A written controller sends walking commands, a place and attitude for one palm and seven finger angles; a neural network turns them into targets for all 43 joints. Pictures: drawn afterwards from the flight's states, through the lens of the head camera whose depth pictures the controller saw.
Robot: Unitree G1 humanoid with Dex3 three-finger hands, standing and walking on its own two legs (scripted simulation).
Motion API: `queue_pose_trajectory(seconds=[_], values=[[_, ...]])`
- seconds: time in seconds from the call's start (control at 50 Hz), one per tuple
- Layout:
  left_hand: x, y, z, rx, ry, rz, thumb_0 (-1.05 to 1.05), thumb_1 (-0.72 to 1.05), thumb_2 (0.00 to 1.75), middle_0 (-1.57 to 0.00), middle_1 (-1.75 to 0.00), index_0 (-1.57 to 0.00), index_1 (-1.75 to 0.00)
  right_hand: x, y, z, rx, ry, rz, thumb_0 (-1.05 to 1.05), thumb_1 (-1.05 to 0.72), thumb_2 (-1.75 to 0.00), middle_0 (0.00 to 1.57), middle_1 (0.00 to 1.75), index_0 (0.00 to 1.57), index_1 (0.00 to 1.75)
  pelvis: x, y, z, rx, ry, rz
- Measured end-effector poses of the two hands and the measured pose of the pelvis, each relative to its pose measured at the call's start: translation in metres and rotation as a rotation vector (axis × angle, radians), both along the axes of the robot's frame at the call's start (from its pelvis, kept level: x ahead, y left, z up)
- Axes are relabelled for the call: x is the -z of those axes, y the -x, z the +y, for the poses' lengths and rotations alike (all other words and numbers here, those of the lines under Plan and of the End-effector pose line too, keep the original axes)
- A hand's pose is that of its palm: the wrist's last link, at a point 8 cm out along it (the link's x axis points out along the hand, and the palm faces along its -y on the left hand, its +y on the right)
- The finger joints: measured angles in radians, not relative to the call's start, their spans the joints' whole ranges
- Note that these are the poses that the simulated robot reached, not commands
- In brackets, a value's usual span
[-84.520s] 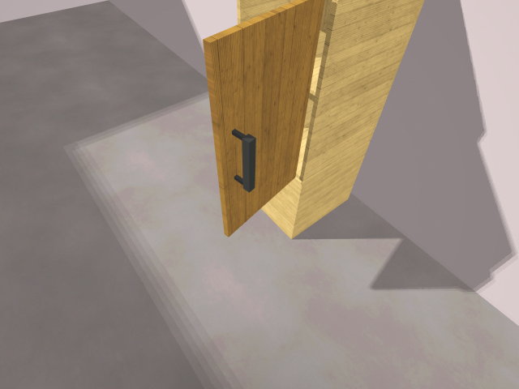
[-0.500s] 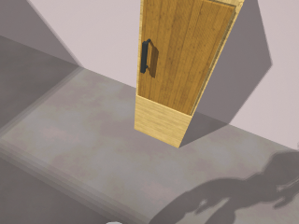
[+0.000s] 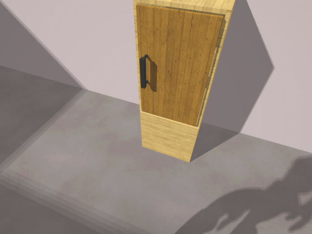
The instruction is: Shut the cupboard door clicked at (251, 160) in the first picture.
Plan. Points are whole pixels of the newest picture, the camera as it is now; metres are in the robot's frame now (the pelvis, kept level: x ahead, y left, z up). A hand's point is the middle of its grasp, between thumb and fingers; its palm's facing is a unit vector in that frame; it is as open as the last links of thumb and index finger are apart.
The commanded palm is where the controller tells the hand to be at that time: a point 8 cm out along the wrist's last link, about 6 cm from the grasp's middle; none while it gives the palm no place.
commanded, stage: let the arm hang, fingers relaxed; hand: left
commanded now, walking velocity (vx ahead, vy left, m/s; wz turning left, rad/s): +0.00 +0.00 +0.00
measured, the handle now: (144, 71) +0.84 +0.09 -0.04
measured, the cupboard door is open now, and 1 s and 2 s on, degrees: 0 0 0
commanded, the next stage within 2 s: look to check the result in 0.16 s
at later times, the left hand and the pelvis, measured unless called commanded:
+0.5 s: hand out of the picture -0.03 +0.16 -0.18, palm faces +0.04 -0.98 -0.18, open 7.3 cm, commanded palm none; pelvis +0.01 -0.01 +0.00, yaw +0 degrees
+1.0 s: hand out of the picture +0.00 +0.15 -0.18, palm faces +0.04 -0.99 -0.17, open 7.3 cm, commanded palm none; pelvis +0.03 -0.01 +0.00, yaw +0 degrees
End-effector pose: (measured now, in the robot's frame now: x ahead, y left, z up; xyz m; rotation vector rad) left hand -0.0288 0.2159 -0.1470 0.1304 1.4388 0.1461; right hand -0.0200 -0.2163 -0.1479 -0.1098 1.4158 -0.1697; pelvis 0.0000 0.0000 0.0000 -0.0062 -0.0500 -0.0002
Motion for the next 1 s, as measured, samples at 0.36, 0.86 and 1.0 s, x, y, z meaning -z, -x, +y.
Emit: queue_pose_trajectory(seconds=[0.36, 0.86, 1.0], values=[[0.002, -0.001, -0.014, -0.022, 0.021, 0.039, 0.0, 0.91, 0.9, -0.2, -0.3, -0.2, -0.3, -0.002, 0.003, 0.001, 0.008, -0.004, 0.046, 0.01, -0.91, -0.89, 0.2, 0.3, 0.2, 0.3, -0.001, -0.009, -0.006, -0.005, 0.003, 0.01], [-0.001, -0.02, -0.018, -0.025, 0.009, 0.034, 0.0, 0.91, 0.9, -0.2, -0.3, -0.2, -0.3, -0.003, -0.042, -0.014, -0.026, 0.015, -0.006, 0.01, -0.91, -0.89, 0.2, 0.3, 0.2, 0.3, -0.002, -0.026, -0.012, -0.005, -0.004, 0.011], [0.0, -0.028, -0.02, -0.022, 0.011, 0.027, 0.0, 0.91, 0.9, -0.2, -0.3, -0.2, -0.3, -0.004, -0.044, -0.016, -0.026, 0.015, 0.004, 0.01, -0.91, -0.89, 0.2, 0.3, 0.2, 0.3, -0.002, -0.031, -0.015, -0.006, -0.004, 0.014]])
